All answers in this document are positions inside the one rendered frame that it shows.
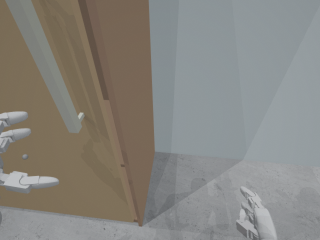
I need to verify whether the right robot hand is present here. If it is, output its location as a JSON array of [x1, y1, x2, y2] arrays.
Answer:
[[236, 186, 278, 240]]

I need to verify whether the left robot hand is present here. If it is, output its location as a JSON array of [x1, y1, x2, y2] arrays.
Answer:
[[0, 111, 59, 194]]

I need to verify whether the wardrobe door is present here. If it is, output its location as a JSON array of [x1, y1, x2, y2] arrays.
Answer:
[[0, 0, 134, 223]]

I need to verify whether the handle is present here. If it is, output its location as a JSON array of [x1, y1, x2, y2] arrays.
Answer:
[[5, 0, 85, 133]]

